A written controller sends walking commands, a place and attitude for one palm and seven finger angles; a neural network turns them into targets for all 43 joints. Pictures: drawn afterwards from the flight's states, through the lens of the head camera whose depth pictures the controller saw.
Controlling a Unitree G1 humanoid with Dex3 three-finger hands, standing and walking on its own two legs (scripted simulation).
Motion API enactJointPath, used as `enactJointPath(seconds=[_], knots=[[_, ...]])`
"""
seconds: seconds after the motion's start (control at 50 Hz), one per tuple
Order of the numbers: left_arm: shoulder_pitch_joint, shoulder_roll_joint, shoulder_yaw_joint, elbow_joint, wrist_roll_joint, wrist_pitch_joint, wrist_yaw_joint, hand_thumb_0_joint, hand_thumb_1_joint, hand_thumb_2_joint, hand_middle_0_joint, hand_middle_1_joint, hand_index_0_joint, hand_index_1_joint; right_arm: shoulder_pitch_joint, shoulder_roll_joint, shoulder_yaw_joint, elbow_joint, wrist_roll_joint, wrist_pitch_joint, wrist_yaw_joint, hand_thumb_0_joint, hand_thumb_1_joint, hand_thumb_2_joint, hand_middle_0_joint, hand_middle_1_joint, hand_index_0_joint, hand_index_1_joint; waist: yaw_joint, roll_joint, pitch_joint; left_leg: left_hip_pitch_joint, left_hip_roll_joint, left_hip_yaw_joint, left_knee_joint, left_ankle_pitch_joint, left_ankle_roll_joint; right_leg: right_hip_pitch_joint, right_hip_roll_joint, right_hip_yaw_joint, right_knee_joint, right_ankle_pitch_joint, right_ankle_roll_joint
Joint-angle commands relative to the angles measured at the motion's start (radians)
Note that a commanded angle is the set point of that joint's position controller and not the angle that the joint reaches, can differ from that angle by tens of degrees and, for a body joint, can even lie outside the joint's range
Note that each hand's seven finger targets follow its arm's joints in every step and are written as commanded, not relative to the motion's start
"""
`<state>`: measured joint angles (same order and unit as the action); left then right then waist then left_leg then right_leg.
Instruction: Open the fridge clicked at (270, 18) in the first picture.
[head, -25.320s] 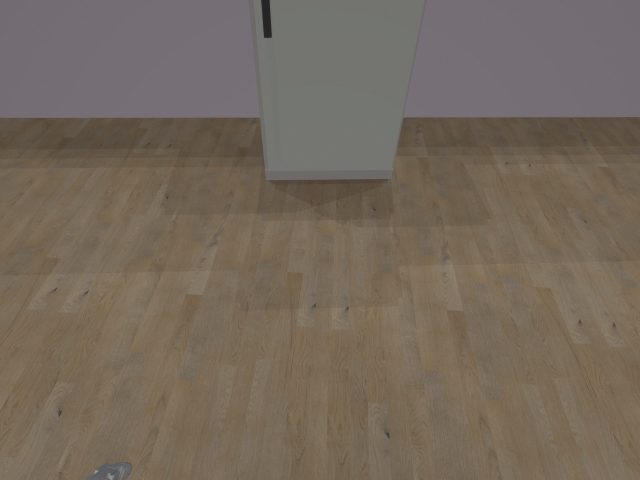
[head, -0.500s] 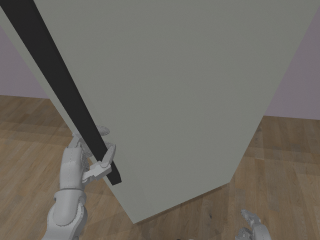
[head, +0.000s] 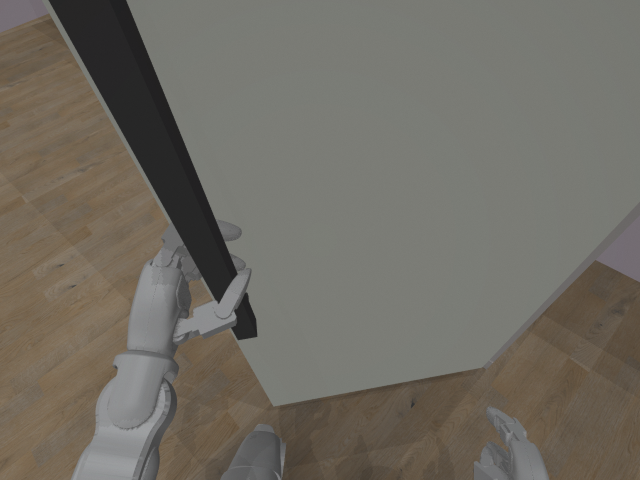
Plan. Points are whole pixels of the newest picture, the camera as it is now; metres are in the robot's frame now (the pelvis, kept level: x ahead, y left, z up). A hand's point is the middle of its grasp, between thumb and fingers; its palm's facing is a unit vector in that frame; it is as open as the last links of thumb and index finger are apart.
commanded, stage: walk backward, drawing the door open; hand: left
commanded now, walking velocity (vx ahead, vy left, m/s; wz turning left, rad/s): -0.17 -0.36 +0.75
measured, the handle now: (196, 203) +0.33 +0.12 +0.21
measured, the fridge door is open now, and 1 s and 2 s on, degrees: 50 70 61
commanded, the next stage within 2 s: stop walking and hold the door back in 0.32 s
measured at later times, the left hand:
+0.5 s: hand out of the picture +0.12 +0.00 +0.12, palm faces +0.59 -0.77 -0.25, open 6.9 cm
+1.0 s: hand out of the picture +0.12 +0.00 +0.13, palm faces +0.70 -0.67 -0.26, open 6.0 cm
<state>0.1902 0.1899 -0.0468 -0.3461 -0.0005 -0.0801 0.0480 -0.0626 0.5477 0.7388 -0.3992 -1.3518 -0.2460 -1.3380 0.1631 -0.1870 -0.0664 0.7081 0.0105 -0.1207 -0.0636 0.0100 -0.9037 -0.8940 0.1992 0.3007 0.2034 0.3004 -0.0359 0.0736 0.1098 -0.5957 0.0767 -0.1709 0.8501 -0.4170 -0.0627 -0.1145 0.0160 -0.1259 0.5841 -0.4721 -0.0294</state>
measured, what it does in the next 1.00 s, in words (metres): steps to the right, turning left: left foot, then right foot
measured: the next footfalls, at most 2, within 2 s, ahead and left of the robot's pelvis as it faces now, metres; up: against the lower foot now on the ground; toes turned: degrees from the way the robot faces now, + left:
left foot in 0.14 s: +0.06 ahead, +0.07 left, +0.00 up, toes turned +7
right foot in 0.40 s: +0.11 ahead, -0.37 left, +0.00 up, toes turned +24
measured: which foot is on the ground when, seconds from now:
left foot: up 0.00-0.12, down 0.14-0.38, up 0.40-0.64, down 0.66-0.98, up 1.00-1.00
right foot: down 0.00-0.12, up 0.14-0.38, down 0.40-0.66, up 0.68-0.96, down 0.98-1.00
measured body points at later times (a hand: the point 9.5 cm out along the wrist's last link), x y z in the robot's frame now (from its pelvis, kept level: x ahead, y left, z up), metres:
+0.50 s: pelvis -0.06 -0.26 -0.01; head +0.00 -0.26 +0.44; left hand +0.08 +0.04 +0.13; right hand +0.21 -0.40 -0.12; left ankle -0.09 -0.11 -0.63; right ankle +0.07 -0.39 -0.72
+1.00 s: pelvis -0.12 -0.39 +0.00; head -0.09 -0.40 +0.45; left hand +0.08 +0.03 +0.14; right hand +0.10 -0.50 -0.14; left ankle -0.16 -0.24 -0.71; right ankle -0.03 -0.42 -0.72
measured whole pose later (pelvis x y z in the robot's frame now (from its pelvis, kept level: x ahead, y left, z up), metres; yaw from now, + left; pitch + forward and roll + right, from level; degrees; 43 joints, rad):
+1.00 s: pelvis -0.12 -0.39 +0.00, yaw +34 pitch -3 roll +2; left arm -0.65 0.30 0.08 0.81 -0.07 -0.09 0.09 -0.05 0.58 0.78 -0.44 -1.38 -0.42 -1.40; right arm 0.26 -0.20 0.06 0.74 0.04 -0.04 -0.11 0.01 -0.90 -0.89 0.20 0.30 0.21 0.30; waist 0.04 0.04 0.08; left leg -0.33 0.04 0.07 0.70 -0.40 0.03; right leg -0.33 -0.03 -0.09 0.65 -0.29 -0.03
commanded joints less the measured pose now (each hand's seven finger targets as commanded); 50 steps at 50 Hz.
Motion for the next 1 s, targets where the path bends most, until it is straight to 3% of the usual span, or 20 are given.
enactJointPath(seconds=[0.0, 0.06, 0.08, 0.1, 0.12, 0.2, 0.28, 0.32, 0.34, 0.38, 0.48, 0.58, 0.62, 0.66, 0.7, 0.76, 0.9, 0.94, 0.96, 0.98], knots=[[-0.18, 0.085, 0.096, -0.297, 0.021, -0.125, -0.016, 0.0, 0.9, 0.9, -0.45, -1.4, -0.45, -1.4, -0.134, -0.011, 0.028, -0.203, -0.027, -0.093, -0.055, 0.0, -0.9, -0.9, 0.2, 0.3, 0.2, 0.3, 0.051, -0.235, -0.122, -0.018, -0.06, 0.257, 0.236, -0.135, 0.039, 0.056, -0.282, 0.088, -0.062, 1.078, -0.136], [-0.08, 0.049, 0.088, -0.22, -0.014, -0.137, -0.021, 0.0, 0.9, 0.9, -0.45, -1.4, -0.45, -1.4, -0.039, -0.029, 0.047, -0.185, -0.029, -0.072, -0.055, 0.0, -0.9, -0.9, 0.2, 0.3, 0.2, 0.3, -0.038, -0.153, -0.211, 0.362, -0.112, 0.317, -0.324, 0.198, 0.058, -0.053, -0.142, -0.1, 0.41, 1.056, -0.015], [-0.074, 0.05, 0.085, -0.268, -0.022, -0.145, -0.029, 0.0, 0.9, 0.9, -0.45, -1.4, -0.45, -1.4, -0.015, -0.046, 0.03, -0.2, -0.036, -0.08, -0.055, 0.0, -0.9, -0.9, 0.2, 0.3, 0.2, 0.3, -0.053, -0.085, -0.266, 0.717, 0.075, 0.047, -0.494, 0.687, 0.149, -0.379, -0.044, -0.057, 0.669, 0.533, 0.065], [-0.108, 0.043, 0.075, -0.311, -0.006, -0.167, -0.033, 0.0, 0.9, 0.9, -0.45, -1.4, -0.45, -1.4, -0.015, -0.111, 0.01, -0.194, -0.054, -0.088, -0.046, 0.0, -0.9, -0.9, 0.2, 0.3, 0.2, 0.3, -0.015, 0.098, -0.306, 0.869, 0.426, -0.514, -0.524, 1.144, 0.285, -0.636, 0.049, 0.081, 0.849, -0.18, 0.115], [-0.127, 0.096, 0.1, -0.31, 0.034, -0.183, -0.026, 0.0, 0.9, 0.9, -0.45, -1.4, -0.45, -1.4, -0.022, -0.15, 0.005, -0.179, -0.068, -0.088, -0.028, 0.0, -0.9, -0.9, 0.2, 0.3, 0.2, 0.3, -0.029, -0.06, -0.3, 0.795, 0.522, -0.653, -0.527, 0.945, 0.339, -0.614, -0.017, 0.261, 0.877, -0.135, 0.075], [-0.049, 0.139, 0.185, -0.418, 0.027, -0.139, 0.004, 0.0, 0.9, 0.9, -0.45, -1.4, -0.45, -1.4, -0.129, -0.124, -0.003, -0.233, -0.06, -0.064, -0.026, 0.0, -0.9, -0.9, 0.2, 0.3, 0.2, 0.3, 0.034, 0.162, -0.12, 0.32, 0.336, -0.262, -0.579, 0.303, 0.248, -0.397, -0.1, 0.297, 0.583, 0.078, 0.086], [-0.024, 0.104, 0.208, -0.338, 0.009, -0.085, 0.038, 0.0, 0.9, 0.9, -0.45, -1.4, -0.45, -1.4, -0.091, -0.117, -0.002, -0.285, -0.016, -0.051, -0.02, 0.0, -0.9, -0.9, 0.2, 0.3, 0.2, 0.3, 0.062, 0.291, -0.206, -0.063, 0.101, 0.119, -0.555, -0.183, 0.109, 0.117, 0.046, -0.004, 0.25, 0.177, 0.089], [-0.064, 0.122, 0.219, -0.321, 0.015, -0.074, 0.047, 0.0, 0.9, 0.9, -0.45, -1.4, -0.45, -1.4, -0.097, -0.091, 0.001, -0.3, 0.001, -0.055, -0.015, 0.0, -0.9, -0.9, 0.2, 0.3, 0.2, 0.3, 0.076, 0.205, -0.261, 0.006, 0.061, 0.177, -0.335, -0.196, 0.079, 0.093, 0.032, -0.004, 0.046, 0.077, 0.084], [-0.116, 0.134, 0.217, -0.335, 0.014, -0.07, 0.048, 0.0, 0.9, 0.9, -0.45, -1.4, -0.45, -1.4, -0.068, -0.053, 0.002, -0.28, 0.007, -0.066, -0.016, 0.0, -0.9, -0.9, 0.2, 0.3, 0.2, 0.3, 0.066, -0.05, -0.26, 0.123, -0.038, 0.236, -0.07, -0.162, 0.039, -0.06, -0.037, 0.093, -0.194, 0.054, 0.065], [-0.188, 0.229, 0.257, -0.344, 0.025, -0.059, 0.057, 0.0, 0.9, 0.9, -0.45, -1.4, -0.45, -1.4, -0.079, -0.021, 0.011, -0.256, -0.008, -0.085, -0.033, 0.0, -0.9, -0.9, 0.2, 0.3, 0.2, 0.3, 0.058, -0.42, -0.201, 0.069, -0.128, 0.181, 0.594, -0.244, 0.021, -0.354, -0.353, 0.585, -0.382, 0.032, -0.135], [-0.496, 0.215, 0.253, 0.02, -0.003, -0.079, 0.085, 0.0, 0.9, 0.9, -0.45, -1.4, -0.45, -1.4, -0.09, -0.073, 0.033, -0.178, -0.012, -0.021, -0.051, 0.0, -0.9, -0.9, 0.2, 0.3, 0.2, 0.3, 0.035, -0.279, -0.283, 0.049, -0.049, 0.129, 0.424, -0.063, 0.026, -0.076, -0.331, 0.316, -0.161, 0.408, -0.08], [-0.653, 0.183, 0.178, 0.219, -0.026, -0.109, 0.086, 0.0, 0.9, 0.9, -0.45, -1.4, -0.45, -1.4, -0.081, -0.115, 0.039, -0.182, -0.015, 0.009, -0.065, 0.0, -0.9, -0.9, 0.2, 0.3, 0.2, 0.3, 0.074, -0.346, -0.298, 0.289, -0.103, 0.178, -0.208, -0.118, 0.084, -0.077, -0.359, 0.379, -0.189, 0.328, -0.047], [-0.786, 0.164, 0.119, 0.257, -0.028, -0.126, 0.068, 0.0, 0.9, 0.9, -0.45, -1.4, -0.45, -1.4, -0.044, -0.13, 0.05, -0.163, -0.018, 0.013, -0.057, 0.0, -0.9, -0.9, 0.2, 0.3, 0.2, 0.3, 0.037, -0.172, -0.305, 0.509, -0.1, 0.212, -0.553, -0.034, 0.108, -0.23, -0.257, 0.287, -0.065, 0.133, 0.026], [-0.951, 0.126, 0.068, 0.283, -0.036, -0.149, 0.076, 0.0, 0.9, 0.9, -0.45, -1.4, -0.45, -1.4, -0.07, -0.173, 0.057, -0.187, -0.014, 0.012, -0.054, 0.0, -0.9, -0.9, 0.2, 0.3, 0.2, 0.3, 0.042, 0.345, -0.235, 0.683, 0.235, -0.154, -0.677, -0.07, 0.223, -0.607, -0.077, 0.013, 0.337, -0.061, 0.089], [-1.036, 0.167, 0.077, 0.367, 0.007, -0.13, 0.093, 0.0, 0.9, 0.9, -0.45, -1.4, -0.45, -1.4, -0.058, -0.136, 0.065, -0.159, 0.01, 0.027, -0.042, 0.0, -0.9, -0.9, 0.2, 0.3, 0.2, 0.3, 0.012, 0.287, -0.217, 0.496, 0.277, -0.247, -0.683, -0.174, 0.269, -0.616, -0.106, 0.117, 0.581, 0.032, 0.063], [-1.136, 0.259, 0.165, 0.575, 0.001, -0.106, 0.085, 0.0, 0.9, 0.9, -0.45, -1.4, -0.45, -1.4, -0.001, -0.177, 0.04, -0.134, 0.028, 0.031, -0.047, 0.0, -0.9, -0.9, 0.2, 0.3, 0.2, 0.3, 0.029, -0.023, -0.182, 0.421, 0.203, -0.082, -0.615, -0.136, 0.294, -0.52, -0.104, 0.09, 0.483, 0.119, 0.072], [-1.331, 0.252, 0.148, 0.923, -0.042, -0.08, 0.056, 0.0, 0.9, 0.9, -0.45, -1.4, -0.45, -1.4, 0.001, -0.18, 0.064, -0.111, 0.025, 0.028, -0.077, 0.0, -0.9, -0.9, 0.2, 0.3, 0.2, 0.3, 0.061, 0.141, -0.268, 0.291, 0.131, 0.081, -0.504, -0.32, 0.197, -0.08, -0.026, -0.004, 0.043, 0.097, 0.061], [-1.367, 0.333, 0.198, 0.967, -0.04, -0.092, 0.06, 0.0, 0.9, 0.9, -0.45, -1.4, -0.45, -1.4, 0.016, -0.172, 0.055, -0.097, 0.027, 0.029, -0.076, 0.0, -0.9, -0.9, 0.2, 0.3, 0.2, 0.3, 0.076, -0.13, -0.303, 0.132, 0.025, 0.18, -0.177, -0.244, 0.142, 0.098, -0.141, 0.236, -0.179, -0.101, 0.002], [-1.363, 0.4, 0.23, 1.017, -0.043, -0.086, 0.059, 0.0, 0.9, 0.9, -0.45, -1.4, -0.45, -1.4, 0.018, -0.165, 0.046, -0.097, 0.029, 0.032, -0.074, 0.0, -0.9, -0.9, 0.2, 0.3, 0.2, 0.3, 0.075, -0.426, -0.25, -0.063, -0.094, 0.235, 0.08, -0.188, 0.092, 0.135, -0.353, 0.658, -0.344, -0.233, -0.099], [-1.369, 0.408, 0.24, 1.001, -0.056, -0.078, 0.057, 0.0, 0.9, 0.9, -0.45, -1.4, -0.45, -1.4, -0.001, -0.199, 0.027, -0.108, 0.028, 0.023, -0.067, 0.0, -0.9, -0.9, 0.2, 0.3, 0.2, 0.3, 0.086, -0.38, -0.22, -0.104, -0.106, 0.116, 0.243, -0.131, 0.066, 0.087, -0.463, 0.821, -0.429, -0.226, -0.111]])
